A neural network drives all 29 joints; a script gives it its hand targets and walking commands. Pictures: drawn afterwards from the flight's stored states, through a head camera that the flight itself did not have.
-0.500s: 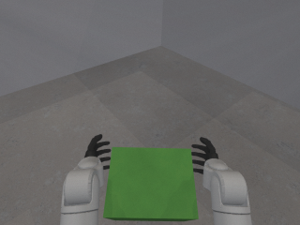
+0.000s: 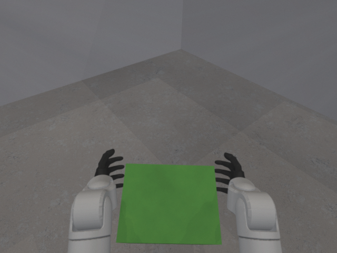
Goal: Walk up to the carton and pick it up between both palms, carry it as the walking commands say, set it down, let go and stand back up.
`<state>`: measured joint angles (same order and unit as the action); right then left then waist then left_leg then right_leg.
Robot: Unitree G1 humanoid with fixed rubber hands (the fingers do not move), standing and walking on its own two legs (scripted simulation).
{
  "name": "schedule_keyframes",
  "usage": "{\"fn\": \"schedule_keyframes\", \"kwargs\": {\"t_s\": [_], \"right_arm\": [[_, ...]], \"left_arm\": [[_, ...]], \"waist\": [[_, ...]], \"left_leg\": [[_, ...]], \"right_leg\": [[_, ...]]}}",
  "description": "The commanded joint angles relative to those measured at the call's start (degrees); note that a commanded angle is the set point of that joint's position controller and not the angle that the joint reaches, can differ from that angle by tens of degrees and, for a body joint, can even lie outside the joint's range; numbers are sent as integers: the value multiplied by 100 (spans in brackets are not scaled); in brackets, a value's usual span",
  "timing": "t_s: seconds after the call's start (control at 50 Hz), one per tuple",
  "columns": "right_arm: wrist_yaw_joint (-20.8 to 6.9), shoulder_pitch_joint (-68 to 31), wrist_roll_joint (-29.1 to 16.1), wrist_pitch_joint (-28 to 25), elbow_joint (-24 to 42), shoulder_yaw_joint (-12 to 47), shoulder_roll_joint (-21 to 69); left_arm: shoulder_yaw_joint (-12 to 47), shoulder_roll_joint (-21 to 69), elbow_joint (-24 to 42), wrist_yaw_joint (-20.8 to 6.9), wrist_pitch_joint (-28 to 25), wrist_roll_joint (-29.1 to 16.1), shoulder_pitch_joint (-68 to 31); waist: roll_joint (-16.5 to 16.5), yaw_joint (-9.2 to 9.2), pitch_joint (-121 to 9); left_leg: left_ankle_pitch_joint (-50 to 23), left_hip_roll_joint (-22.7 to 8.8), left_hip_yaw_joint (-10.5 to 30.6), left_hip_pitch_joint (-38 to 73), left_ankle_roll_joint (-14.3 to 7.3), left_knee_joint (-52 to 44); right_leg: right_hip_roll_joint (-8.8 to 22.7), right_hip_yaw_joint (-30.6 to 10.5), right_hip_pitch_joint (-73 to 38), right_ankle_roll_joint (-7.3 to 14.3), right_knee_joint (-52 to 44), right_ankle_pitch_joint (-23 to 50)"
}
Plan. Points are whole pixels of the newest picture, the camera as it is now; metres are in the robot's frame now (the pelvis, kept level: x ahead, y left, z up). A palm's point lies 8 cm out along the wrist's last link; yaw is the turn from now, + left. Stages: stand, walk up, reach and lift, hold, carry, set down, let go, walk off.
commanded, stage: carry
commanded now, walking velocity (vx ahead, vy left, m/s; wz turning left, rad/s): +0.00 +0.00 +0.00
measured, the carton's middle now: (168, 207) +0.28 +0.01 -0.03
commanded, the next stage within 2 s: none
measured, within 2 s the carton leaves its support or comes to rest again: neither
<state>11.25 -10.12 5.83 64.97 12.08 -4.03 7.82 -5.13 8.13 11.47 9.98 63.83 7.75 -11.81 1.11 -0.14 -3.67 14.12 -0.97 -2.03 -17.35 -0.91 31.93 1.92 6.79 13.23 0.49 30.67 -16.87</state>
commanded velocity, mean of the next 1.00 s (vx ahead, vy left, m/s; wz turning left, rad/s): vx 0.00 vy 0.00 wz -0.12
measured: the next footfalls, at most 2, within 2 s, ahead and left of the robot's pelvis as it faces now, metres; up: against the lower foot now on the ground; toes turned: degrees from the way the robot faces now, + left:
right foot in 1.80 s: +0.03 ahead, -0.20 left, +0.00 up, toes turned -31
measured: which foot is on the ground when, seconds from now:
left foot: down 0.00-1.00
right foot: down 0.00-1.00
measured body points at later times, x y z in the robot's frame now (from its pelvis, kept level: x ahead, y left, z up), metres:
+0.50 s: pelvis +0.00 +0.00 +0.00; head -0.02 +0.00 +0.45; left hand +0.29 +0.15 +0.08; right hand +0.28 -0.15 +0.08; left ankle +0.03 +0.11 -0.73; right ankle +0.00 -0.11 -0.73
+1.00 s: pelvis +0.01 +0.00 +0.00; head -0.01 +0.00 +0.45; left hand +0.29 +0.14 +0.09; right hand +0.29 -0.15 +0.09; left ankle +0.03 +0.11 -0.73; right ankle +0.00 -0.11 -0.73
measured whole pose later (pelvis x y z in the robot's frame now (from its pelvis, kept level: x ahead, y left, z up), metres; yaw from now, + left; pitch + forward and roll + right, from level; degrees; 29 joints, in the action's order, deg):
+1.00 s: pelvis +0.01 +0.00 +0.00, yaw +0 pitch +0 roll -1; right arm 11.7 -10.0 5.9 67.2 17.5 -4.0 7.8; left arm -4.6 8.1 14.9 11.6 66.4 5.0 -11.8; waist 1.0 -0.1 -3.0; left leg 14.6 -1.0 -2.1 -17.4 -0.9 31.9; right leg 1.9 6.8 13.3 0.5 30.7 -17.3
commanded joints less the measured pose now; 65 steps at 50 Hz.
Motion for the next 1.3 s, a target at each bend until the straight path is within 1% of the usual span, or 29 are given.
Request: {"fn": "schedule_keyframes", "kwargs": {"t_s": [0.0,0.02,0.06,0.08,0.12,0.14,0.2,0.22,0.24,0.28,0.32,0.34,0.5,0.54,0.56,0.62,0.64,0.66,0.68,0.72,0.8,0.88,0.9,0.96,1.12,1.14,1.18,1.2,1.28], "right_arm": [[-1185,-2764,-1692,-191,1691,3079,4926],[-1168,-2647,-1367,-256,797,2612,4516],[-1169,-2527,-1633,-132,1396,2980,4908],[-1195,-2365,-1408,-120,764,2684,4656],[-1138,-2744,-1754,-70,1720,3093,5002],[-1176,-2334,-1296,-112,555,2560,4471],[-1200,-2502,-1330,-148,683,2554,4594],[-1158,-2604,-1669,-112,1634,2954,4875],[-1191,-2472,-1494,-91,888,2716,4752],[-1164,-2402,-1668,-26,1289,2969,4976],[-1203,-2444,-1277,-103,483,2478,4524],[-1224,-2618,-1585,-67,1225,2883,4900],[-1172,-2669,-1657,39,1398,2949,4932],[-1251,-2462,-1383,5,517,2604,4704],[-1217,-2624,-1716,25,1409,2970,5027],[-1234,-2437,-1397,-61,809,2566,4661],[-1202,-2686,-1706,-38,1455,2918,5035],[-1242,-2384,-1192,-148,121,2260,4456],[-1214,-2705,-1830,-46,1775,3098,5180],[-1225,-2437,-1289,-111,290,2378,4591],[-1232,-2531,-1687,-127,1354,2968,5075],[-1219,-2290,-1404,-166,555,2558,4729],[-1175,-2614,-2132,-14,2433,3588,5624],[-1200,-2221,-1890,310,1646,3396,5494],[-1175,-2293,-1929,529,1840,3396,5613],[-1168,-2427,-1964,552,1874,3429,5711],[-1190,-2451,-2074,573,1929,3560,5918],[-1169,-2569,-2079,587,1996,3576,5864],[-1204,-2245,-2151,481,1881,3628,6081]], "left_arm": [[3146,5163,948,-1096,19,-1927,-1949],[2663,4745,36,-1083,-34,-1599,-1807],[3127,5111,853,-1079,63,-1920,-1910],[2871,4832,311,-1082,64,-1687,-1849],[3181,5114,1136,-1051,136,-2003,-2046],[2697,4654,42,-1079,68,-1602,-1799],[2801,4817,224,-1076,36,-1632,-2020],[3166,5097,1110,-1036,89,-1968,-2070],[2895,4847,553,-1034,85,-1708,-1987],[3153,5046,1040,-1035,142,-1945,-1994],[2744,4726,48,-1057,96,-1562,-1987],[3112,5014,901,-1062,107,-1837,-2206],[3067,5018,944,-1028,230,-1900,-2086],[2796,4795,237,-1062,156,-1586,-2060],[3179,5067,1211,-1036,186,-1959,-2269],[2907,4895,410,-1064,139,-1740,-2029],[3173,5142,1206,-1029,124,-1992,-2355],[2605,4612,-56,-1069,16,-1525,-2148],[3349,5287,1494,-1031,139,-2083,-2276],[2651,4731,73,-1064,56,-1606,-2114],[3210,5244,1092,-1070,39,-1984,-2161],[2834,4855,435,-1034,-11,-1696,-2020],[3788,5723,2179,-1028,170,-2412,-2169],[3587,5398,1651,-1023,445,-2122,-1900],[3662,5458,1861,-1124,761,-2277,-2147],[3623,5513,1893,-1114,771,-2292,-2217],[3576,5506,2006,-1127,731,-2333,-2213],[3476,5554,1837,-1130,746,-2289,-2016],[3664,5766,2059,-1203,631,-2439,-2184]], "waist": [[-52,2,-1204],[-85,-6,-1314],[-19,-4,-1200],[41,6,-1112],[-136,-3,-1219],[-165,0,-1304],[111,3,-1087],[94,5,-1194],[-2,13,-1140],[-79,-1,-1085],[185,-2,-1149],[79,2,-1066],[-264,-9,-1087],[-39,9,-1016],[5,5,-963],[69,17,-1326],[-10,6,-1214],[31,5,-1206],[4,6,-1141],[-170,5,-1137],[-58,7,-1178],[84,9,-1252],[-110,-1,-1241],[-3,11,-1161],[452,21,-713],[221,59,-518],[-1361,76,-521],[-1672,128,-297],[-1172,55,-963]], "left_leg": [[-1107,-665,409,504,-202,-612],[-1157,-671,363,581,-178,-520],[-1067,-663,345,570,-147,-570],[-1037,-654,391,479,-138,-660],[-1027,-663,407,534,-150,-591],[-1108,-660,369,550,-149,-537],[-1163,-677,402,538,-141,-665],[-1356,-695,418,574,-154,-639],[-1168,-698,488,474,-182,-712],[-998,-687,450,471,-163,-669],[-1041,-685,416,567,-170,-698],[-922,-681,419,440,-148,-756],[-962,-653,405,498,-148,-646],[-791,-651,390,467,-113,-743],[-896,-661,413,425,-111,-724],[-1390,-699,405,685,-188,-657],[-1381,-706,421,572,-182,-622],[-1397,-702,405,602,-165,-641],[-1230,-682,424,550,-167,-626],[-1072,-673,380,529,-175,-608],[-1003,-668,365,581,-132,-657],[-1222,-676,358,664,-154,-597],[-1294,-716,302,631,-80,-516],[-1395,-810,76,734,-48,2],[225,-1727,157,574,-265,-268],[806,-1523,-126,67,-84,-49],[1492,-507,-611,-594,421,1181],[1929,-47,-373,-1211,595,1671],[1323,-109,-46,-996,536,1298]], "right_leg": [[568,-715,-96,84,-625,750],[564,-712,-70,113,-671,880],[576,-726,-44,138,-659,832],[553,-710,-56,125,-650,709],[568,-723,-87,128,-720,762],[584,-746,-116,138,-702,964],[549,-699,2,99,-655,731],[541,-684,-54,102,-595,753],[516,-657,-76,100,-615,558],[551,-702,-61,115,-699,616],[534,-712,-1,128,-657,622],[541,-722,-33,107,-659,551],[561,-757,36,108,-719,773],[560,-714,40,138,-755,529],[565,-749,49,136,-708,604],[526,-703,-18,118,-579,733],[519,-682,-63,100,-583,720],[533,-659,-53,85,-601,833],[525,-724,-49,121,-648,750],[559,-776,-61,127,-692,906],[568,-724,-49,143,-664,750],[571,-737,-62,129,-635,910],[580,-759,-31,102,-609,1187],[562,-854,508,96,-51,1697],[258,-912,1462,124,494,-397],[388,-1283,1256,234,171,-277],[1043,-2967,803,631,-1007,1370],[1247,-3743,520,891,-1217,2339],[959,-2951,-281,868,-533,3927]]}}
